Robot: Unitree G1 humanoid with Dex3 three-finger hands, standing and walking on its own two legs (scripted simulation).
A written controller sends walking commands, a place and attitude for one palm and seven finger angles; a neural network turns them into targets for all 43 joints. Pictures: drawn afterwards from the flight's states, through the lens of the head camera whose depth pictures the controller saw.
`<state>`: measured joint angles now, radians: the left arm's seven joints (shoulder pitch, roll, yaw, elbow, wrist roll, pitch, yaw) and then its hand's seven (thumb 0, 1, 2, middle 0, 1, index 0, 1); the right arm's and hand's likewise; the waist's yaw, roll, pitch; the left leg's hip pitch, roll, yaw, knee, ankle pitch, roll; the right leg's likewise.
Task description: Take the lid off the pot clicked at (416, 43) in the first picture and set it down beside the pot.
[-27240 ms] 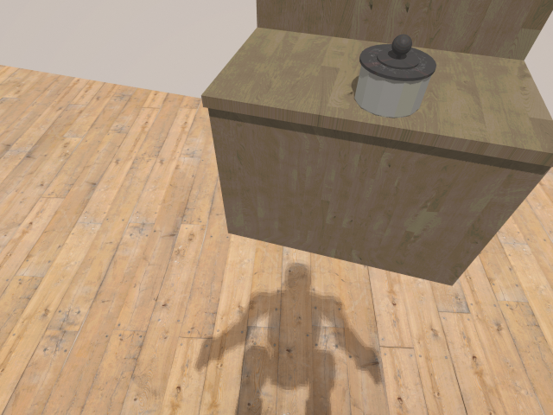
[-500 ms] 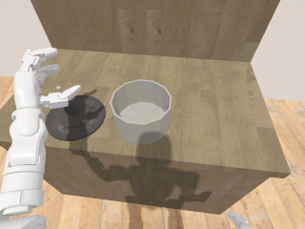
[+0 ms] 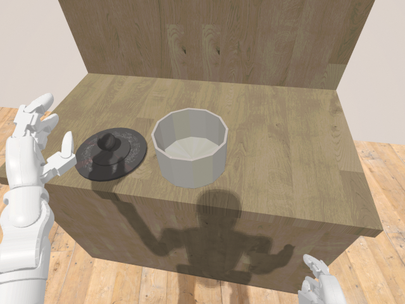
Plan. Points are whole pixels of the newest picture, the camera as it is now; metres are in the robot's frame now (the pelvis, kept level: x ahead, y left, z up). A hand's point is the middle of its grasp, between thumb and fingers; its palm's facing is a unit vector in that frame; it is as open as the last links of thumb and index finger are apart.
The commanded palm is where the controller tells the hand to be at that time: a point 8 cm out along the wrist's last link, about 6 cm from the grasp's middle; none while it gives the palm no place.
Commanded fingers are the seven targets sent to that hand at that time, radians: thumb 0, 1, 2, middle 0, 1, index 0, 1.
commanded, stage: draw the hand back to the body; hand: left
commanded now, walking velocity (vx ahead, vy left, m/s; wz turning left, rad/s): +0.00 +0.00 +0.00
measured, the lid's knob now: (106, 141) +0.50 +0.32 +0.00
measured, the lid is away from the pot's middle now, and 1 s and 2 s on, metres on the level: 0.24 0.24 0.24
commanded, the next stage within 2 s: step back with the hand held close in 0.90 s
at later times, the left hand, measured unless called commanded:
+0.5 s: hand (44, 198) +0.23 +0.26 +0.16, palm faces +0.42 -0.85 -0.34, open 7.4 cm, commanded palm +0.16 +0.29 +0.18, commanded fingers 0.00 0.90 0.90 -0.20 -0.30 -0.20 -0.30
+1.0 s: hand (30, 223) +0.19 +0.26 +0.16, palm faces +0.42 -0.82 -0.40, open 7.4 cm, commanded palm +0.13 +0.30 +0.17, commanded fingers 0.00 0.90 0.90 -0.20 -0.30 -0.20 -0.30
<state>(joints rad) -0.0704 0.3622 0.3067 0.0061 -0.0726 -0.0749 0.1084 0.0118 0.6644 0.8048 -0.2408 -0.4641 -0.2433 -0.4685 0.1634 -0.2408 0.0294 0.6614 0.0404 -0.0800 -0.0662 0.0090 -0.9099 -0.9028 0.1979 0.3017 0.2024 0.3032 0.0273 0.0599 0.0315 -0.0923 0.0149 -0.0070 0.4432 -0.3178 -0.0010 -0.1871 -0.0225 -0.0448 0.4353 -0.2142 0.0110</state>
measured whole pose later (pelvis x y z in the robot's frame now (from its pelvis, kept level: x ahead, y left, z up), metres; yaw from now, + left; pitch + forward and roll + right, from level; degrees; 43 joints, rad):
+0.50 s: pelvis +0.00 +0.01 +0.00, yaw +0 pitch -3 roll -1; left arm 0.30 0.33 0.30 -0.32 -0.07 -0.10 0.11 0.02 0.89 0.89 -0.21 -0.30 -0.21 -0.31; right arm 0.19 -0.23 0.03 0.66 0.02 -0.15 -0.05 0.01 -0.91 -0.90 0.20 0.30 0.20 0.30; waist 0.04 0.06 0.03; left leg -0.08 0.00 0.00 0.46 -0.33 0.02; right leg -0.17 -0.04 -0.03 0.44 -0.21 0.03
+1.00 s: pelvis +0.00 +0.02 +0.00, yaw +0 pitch -3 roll -1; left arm 0.52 0.33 0.29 -0.50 -0.05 -0.08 0.12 0.02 0.89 0.89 -0.21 -0.30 -0.21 -0.31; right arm 0.18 -0.21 0.03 0.63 0.01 -0.16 -0.06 0.01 -0.91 -0.90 0.20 0.30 0.20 0.30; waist 0.07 0.06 0.00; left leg -0.09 -0.01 0.00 0.51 -0.36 0.03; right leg -0.18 -0.04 -0.03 0.47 -0.24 0.04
